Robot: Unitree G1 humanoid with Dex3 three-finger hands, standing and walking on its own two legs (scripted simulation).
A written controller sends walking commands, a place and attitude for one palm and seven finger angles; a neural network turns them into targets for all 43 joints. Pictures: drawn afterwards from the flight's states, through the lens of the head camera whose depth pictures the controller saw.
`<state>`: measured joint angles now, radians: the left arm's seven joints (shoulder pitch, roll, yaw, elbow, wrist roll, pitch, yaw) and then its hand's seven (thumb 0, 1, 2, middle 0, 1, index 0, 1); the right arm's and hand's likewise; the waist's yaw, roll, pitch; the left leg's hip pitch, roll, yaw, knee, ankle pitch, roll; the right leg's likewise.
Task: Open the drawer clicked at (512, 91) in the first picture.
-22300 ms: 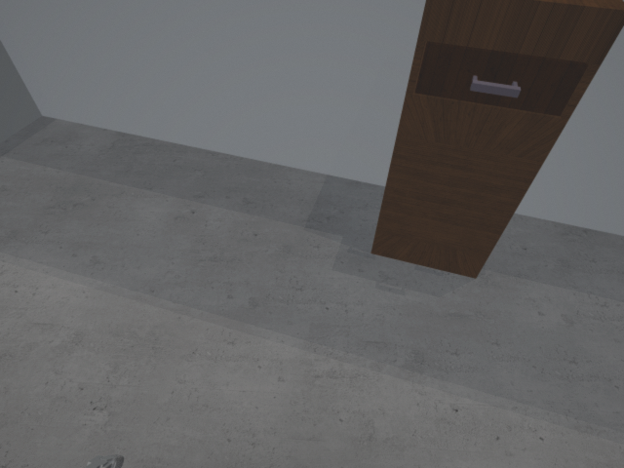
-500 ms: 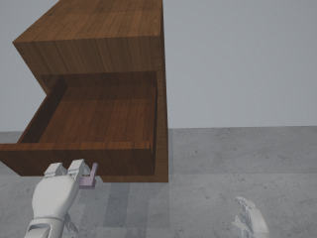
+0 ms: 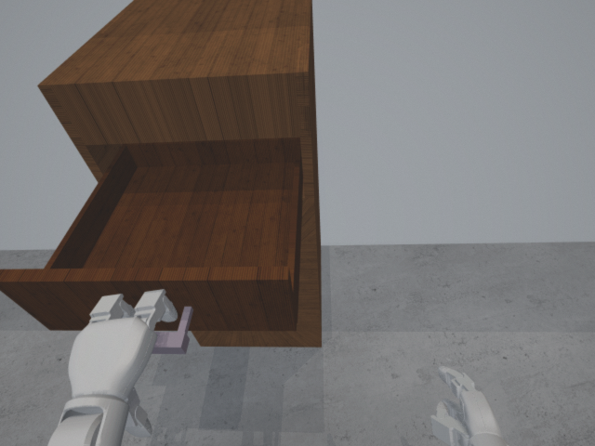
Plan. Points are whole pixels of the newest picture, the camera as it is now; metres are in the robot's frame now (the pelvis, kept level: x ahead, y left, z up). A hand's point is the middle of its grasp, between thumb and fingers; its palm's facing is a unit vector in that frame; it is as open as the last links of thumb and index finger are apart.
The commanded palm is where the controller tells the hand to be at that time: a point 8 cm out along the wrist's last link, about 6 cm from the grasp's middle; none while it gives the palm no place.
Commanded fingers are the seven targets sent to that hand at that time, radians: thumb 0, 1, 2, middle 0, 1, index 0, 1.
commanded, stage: lift the hand off the handle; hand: left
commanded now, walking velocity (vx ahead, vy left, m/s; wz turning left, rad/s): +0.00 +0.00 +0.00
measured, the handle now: (146, 328) +0.24 +0.25 +0.04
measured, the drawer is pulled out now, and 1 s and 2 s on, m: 0.30 0.30 0.30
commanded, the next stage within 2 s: draw the hand back to the body in 1.08 s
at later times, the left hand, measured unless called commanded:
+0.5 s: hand (106, 335) +0.19 +0.25 +0.11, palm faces +0.10 -0.09 -0.99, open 13.5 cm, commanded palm +0.16 +0.24 +0.18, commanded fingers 0.00 -0.50 0.30 -0.30 -1.20 -0.30 -1.20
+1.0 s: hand (88, 287) +0.21 +0.25 +0.18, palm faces +0.18 -0.07 -0.98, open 13.8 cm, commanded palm +0.17 +0.24 +0.24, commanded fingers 0.00 -0.50 0.30 -0.30 -1.20 -0.30 -1.20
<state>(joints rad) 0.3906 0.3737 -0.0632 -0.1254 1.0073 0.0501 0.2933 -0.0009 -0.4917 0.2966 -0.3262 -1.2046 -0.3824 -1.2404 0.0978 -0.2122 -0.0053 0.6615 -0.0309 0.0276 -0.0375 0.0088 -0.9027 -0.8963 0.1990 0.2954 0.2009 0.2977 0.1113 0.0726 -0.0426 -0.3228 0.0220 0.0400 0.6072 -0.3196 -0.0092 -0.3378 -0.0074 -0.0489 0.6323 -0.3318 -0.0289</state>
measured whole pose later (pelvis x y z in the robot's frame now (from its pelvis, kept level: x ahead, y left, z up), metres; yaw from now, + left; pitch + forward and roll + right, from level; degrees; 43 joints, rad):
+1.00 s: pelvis -0.01 +0.00 +0.02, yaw +1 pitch -5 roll +0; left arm 0.20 0.53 0.02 -0.44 0.83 0.18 -0.06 0.00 -0.50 0.30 -0.32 -1.20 -0.32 -1.20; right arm 0.05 -0.26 0.05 0.65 0.02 0.07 0.00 0.01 -0.90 -0.90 0.20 0.30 0.20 0.30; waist 0.13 0.14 0.02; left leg -0.09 0.01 0.02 0.37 -0.20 -0.01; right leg -0.10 -0.01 -0.07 0.39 -0.22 -0.02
